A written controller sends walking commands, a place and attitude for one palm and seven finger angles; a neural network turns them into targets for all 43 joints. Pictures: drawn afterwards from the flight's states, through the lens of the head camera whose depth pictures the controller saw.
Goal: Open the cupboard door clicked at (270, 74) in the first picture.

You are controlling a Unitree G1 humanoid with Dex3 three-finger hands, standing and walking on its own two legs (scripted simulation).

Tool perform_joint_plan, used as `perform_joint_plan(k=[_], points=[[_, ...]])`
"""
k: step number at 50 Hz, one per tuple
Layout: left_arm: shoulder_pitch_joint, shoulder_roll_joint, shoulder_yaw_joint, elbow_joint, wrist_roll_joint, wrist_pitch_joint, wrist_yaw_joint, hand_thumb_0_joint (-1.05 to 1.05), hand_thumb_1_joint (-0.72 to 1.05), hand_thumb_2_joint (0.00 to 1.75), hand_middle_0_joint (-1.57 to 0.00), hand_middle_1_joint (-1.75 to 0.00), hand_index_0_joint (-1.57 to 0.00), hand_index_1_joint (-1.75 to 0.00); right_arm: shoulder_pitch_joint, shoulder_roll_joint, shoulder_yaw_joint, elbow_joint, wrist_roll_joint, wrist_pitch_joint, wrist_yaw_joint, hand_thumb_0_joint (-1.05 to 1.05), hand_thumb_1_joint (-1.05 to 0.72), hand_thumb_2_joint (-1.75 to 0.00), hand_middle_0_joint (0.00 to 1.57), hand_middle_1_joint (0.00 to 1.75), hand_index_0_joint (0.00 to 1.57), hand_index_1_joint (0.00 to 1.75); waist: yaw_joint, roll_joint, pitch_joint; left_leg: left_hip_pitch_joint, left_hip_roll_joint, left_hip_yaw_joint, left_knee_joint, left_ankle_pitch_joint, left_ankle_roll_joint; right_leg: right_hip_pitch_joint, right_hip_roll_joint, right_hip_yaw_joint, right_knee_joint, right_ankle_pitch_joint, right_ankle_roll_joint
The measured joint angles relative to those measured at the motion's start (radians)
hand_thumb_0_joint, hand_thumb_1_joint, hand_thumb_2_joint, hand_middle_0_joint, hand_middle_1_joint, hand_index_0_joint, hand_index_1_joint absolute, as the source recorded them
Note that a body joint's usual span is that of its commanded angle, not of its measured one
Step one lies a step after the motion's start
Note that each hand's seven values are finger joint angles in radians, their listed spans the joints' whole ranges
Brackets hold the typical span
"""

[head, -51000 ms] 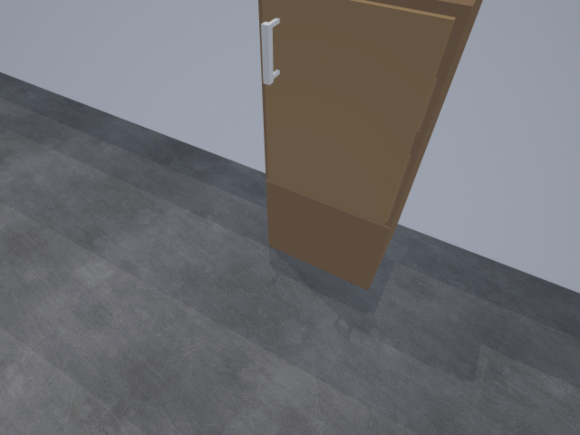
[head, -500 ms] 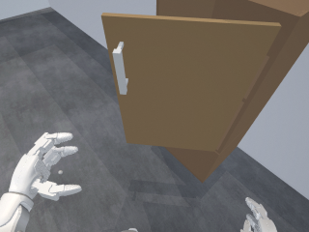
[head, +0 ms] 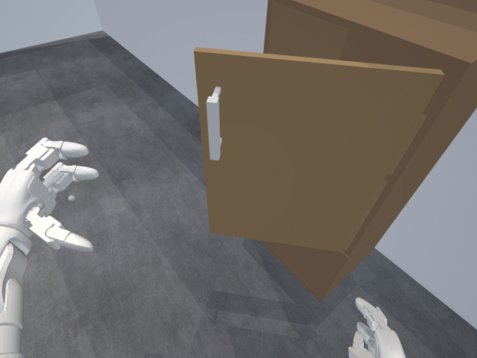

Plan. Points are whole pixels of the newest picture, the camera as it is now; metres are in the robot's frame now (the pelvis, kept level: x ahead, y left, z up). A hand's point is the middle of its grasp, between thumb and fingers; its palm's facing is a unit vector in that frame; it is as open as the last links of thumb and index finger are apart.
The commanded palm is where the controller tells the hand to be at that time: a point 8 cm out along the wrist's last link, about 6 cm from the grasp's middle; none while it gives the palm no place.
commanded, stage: raise the hand with hooked fingers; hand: left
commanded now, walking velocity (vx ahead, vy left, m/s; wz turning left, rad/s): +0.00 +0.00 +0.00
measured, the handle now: (216, 124) +0.52 +0.10 +0.12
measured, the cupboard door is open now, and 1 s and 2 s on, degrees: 42 42 42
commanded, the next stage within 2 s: move the hooked fingers beside the handle in 0.54 s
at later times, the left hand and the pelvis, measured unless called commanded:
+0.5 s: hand (102, 197) +0.30 +0.24 +0.14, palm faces +0.01 -1.00 -0.09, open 14.0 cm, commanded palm +0.27 +0.29 +0.14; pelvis +0.01 -0.03 +0.00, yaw +0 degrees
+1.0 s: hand (118, 180) +0.34 +0.23 +0.13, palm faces +0.00 -1.00 -0.03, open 14.0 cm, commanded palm +0.31 +0.27 +0.14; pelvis +0.01 -0.05 +0.00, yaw -1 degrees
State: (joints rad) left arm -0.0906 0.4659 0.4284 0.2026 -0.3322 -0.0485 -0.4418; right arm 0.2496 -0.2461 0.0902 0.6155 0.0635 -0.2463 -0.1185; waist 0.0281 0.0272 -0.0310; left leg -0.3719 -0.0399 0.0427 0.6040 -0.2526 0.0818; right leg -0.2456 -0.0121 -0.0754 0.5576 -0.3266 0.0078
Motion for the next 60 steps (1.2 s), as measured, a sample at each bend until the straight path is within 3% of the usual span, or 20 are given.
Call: perform_joint_plan(k=[5,8,17,23,32,41,46,51,60], points=[[-0.081,0.05,0.006,0.12,0.011,0.086,-0.038,-0.01,-0.5,0.3,-0.3,-1.2,-0.3,-1.2,0.011,-0.019,-0.005,0.0,0.014,0.015,-0.005,0.02,-0.9,-0.9,0.21,0.3,0.21,0.3,-0.008,0.014,0.001,0.009,-0.002,-0.006,-0.026,0.016,-0.003,0.007,-0.001,-0.006,-0.019,0.01,-0.003],[-0.066,0.047,-0.006,0.125,0.011,0.101,-0.055,-0.01,-0.5,0.3,-0.3,-1.2,-0.3,-1.2,0.015,-0.031,-0.012,-0.004,0.014,0.018,0.001,0.02,-0.9,-0.9,0.2,0.3,0.21,0.3,-0.016,0.022,0.002,0.008,0.0,-0.005,-0.035,0.021,-0.005,0.005,0.001,-0.004,-0.026,0.014,-0.006],[-0.007,-0.007,0.02,0.074,0.001,0.03,-0.034,-0.01,-0.5,0.3,-0.3,-1.2,-0.3,-1.2,0.024,-0.03,-0.027,0.006,0.006,0.013,0.008,0.02,-0.91,-0.9,0.2,0.3,0.2,0.3,-0.02,0.005,0.001,0.031,0.018,-0.006,-0.043,0.015,-0.026,0.024,0.02,-0.001,-0.034,0.009,-0.025],[-0.02,0.002,0.011,0.1,0.012,0.044,-0.033,-0.01,-0.5,0.3,-0.3,-1.2,-0.3,-1.2,0.013,-0.037,-0.032,0.005,0.011,0.013,0.001,0.02,-0.91,-0.9,0.2,0.3,0.2,0.3,-0.018,0.021,0.005,0.035,0.026,-0.016,-0.044,0.015,-0.038,0.03,0.029,-0.01,-0.036,0.006,-0.037],[-0.022,-0.003,0.019,0.139,-0.017,0.032,-0.059,-0.01,-0.5,0.3,-0.3,-1.2,-0.3,-1.2,-0.002,-0.035,-0.033,0.013,0.015,0.017,0.003,0.02,-0.91,-0.9,0.2,0.3,0.2,0.3,-0.017,0.027,-0.012,0.028,0.039,-0.016,-0.035,0.005,-0.056,0.016,0.042,-0.008,-0.016,-0.01,-0.053],[-0.079,0.011,0.035,0.22,0.007,0.021,-0.063,-0.01,-0.5,0.3,-0.3,-1.2,-0.3,-1.2,-0.006,-0.044,-0.038,0.016,0.017,0.032,0.0,0.02,-0.91,-0.9,0.2,0.3,0.2,0.3,-0.024,0.019,-0.01,0.005,0.05,-0.016,-0.011,-0.008,-0.067,-0.01,0.052,-0.007,0.01,-0.023,-0.061],[-0.118,0.029,0.053,0.271,0.002,0.0,-0.08,-0.01,-0.5,0.3,-0.3,-1.2,-0.3,-1.2,0.009,-0.054,-0.046,0.015,0.02,0.042,-0.001,0.02,-0.91,-0.9,0.2,0.3,0.2,0.3,-0.031,0.017,-0.018,-0.006,0.053,-0.011,0.002,-0.016,-0.066,-0.021,0.054,-0.002,0.019,-0.027,-0.06],[-0.183,0.043,0.025,0.347,0.01,0.011,-0.087,-0.01,-0.5,0.3,-0.3,-1.2,-0.3,-1.2,0.023,-0.065,-0.053,0.017,0.025,0.053,-0.003,0.02,-0.91,-0.9,0.2,0.3,0.2,0.3,-0.039,0.02,-0.016,-0.03,0.049,-0.01,0.015,-0.019,-0.058,-0.043,0.049,-0.002,0.031,-0.029,-0.054],[-0.234,-0.012,-0.03,0.328,0.032,-0.019,-0.024,-0.01,-0.5,0.3,-0.3,-1.2,-0.3,-1.2,0.046,-0.043,-0.046,0.017,0.018,0.06,0.003,0.02,-0.91,-0.9,0.2,0.3,0.2,0.3,-0.055,0.01,-0.014,-0.037,0.035,0.004,0.003,-0.014,-0.039,-0.054,0.034,0.011,0.022,-0.021,-0.038]])
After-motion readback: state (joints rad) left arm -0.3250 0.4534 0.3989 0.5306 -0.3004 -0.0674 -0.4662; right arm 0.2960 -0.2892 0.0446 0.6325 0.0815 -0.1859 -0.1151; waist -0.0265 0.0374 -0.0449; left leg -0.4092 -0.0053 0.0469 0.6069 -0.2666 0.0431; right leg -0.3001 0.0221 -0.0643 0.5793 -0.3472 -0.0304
